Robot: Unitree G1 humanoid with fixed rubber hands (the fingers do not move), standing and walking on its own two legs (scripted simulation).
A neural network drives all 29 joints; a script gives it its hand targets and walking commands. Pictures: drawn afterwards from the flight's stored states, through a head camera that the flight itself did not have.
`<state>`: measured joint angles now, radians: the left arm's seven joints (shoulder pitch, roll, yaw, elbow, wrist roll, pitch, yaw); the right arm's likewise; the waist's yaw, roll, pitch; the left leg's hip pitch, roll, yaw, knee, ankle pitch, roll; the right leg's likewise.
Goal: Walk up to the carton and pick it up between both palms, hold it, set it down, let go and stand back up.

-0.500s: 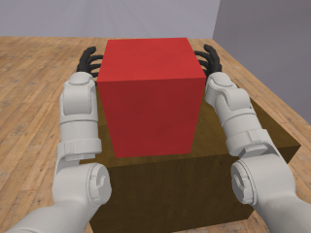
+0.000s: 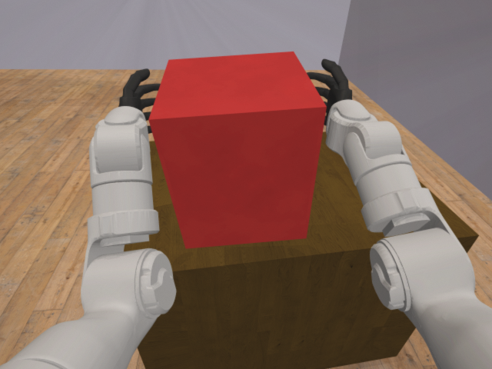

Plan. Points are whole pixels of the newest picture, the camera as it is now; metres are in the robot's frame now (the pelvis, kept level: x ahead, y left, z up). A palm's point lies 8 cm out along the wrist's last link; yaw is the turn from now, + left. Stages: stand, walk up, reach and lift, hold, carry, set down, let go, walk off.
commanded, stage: hold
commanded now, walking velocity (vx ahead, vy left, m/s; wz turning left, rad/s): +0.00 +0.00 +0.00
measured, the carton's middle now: (239, 151) +0.39 +0.00 +0.22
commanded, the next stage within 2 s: none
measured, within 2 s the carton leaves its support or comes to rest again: neither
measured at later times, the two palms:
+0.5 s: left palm (133, 114) +0.36 +0.16 +0.30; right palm (340, 105) +0.36 -0.14 +0.32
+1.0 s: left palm (133, 111) +0.36 +0.16 +0.31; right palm (343, 102) +0.36 -0.14 +0.32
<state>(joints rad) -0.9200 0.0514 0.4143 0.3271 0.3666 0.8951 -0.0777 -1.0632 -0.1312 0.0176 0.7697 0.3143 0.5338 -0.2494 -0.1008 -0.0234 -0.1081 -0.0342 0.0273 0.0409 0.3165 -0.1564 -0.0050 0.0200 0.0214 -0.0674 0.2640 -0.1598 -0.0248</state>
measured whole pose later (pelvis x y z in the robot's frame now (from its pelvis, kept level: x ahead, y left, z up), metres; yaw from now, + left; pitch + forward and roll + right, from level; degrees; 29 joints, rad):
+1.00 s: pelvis +0.00 +0.00 +0.00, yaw +0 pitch -6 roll +0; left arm -0.95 0.07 0.42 0.35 0.37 0.92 -0.11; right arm -1.11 -0.14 0.03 0.77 0.34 0.61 -0.27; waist -0.10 -0.01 -0.14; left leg -0.05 0.03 0.03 0.32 -0.15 -0.01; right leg 0.00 0.03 -0.07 0.27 -0.16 -0.03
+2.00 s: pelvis +0.00 -0.01 +0.00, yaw +1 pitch -6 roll +0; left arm -0.98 0.09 0.42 0.38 0.38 0.92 -0.12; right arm -1.13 -0.14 0.01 0.78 0.33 0.62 -0.28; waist -0.10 -0.02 -0.14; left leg -0.06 0.03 0.02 0.32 -0.15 -0.02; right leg 0.00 0.03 -0.08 0.27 -0.16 -0.03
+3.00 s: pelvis +0.00 -0.01 +0.00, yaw +1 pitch -6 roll +0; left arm -1.00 0.09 0.42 0.39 0.38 0.92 -0.12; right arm -1.14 -0.14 0.00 0.78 0.32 0.63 -0.28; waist -0.11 -0.02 -0.14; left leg -0.06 0.03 0.02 0.32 -0.15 -0.02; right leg -0.01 0.03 -0.08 0.28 -0.16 -0.04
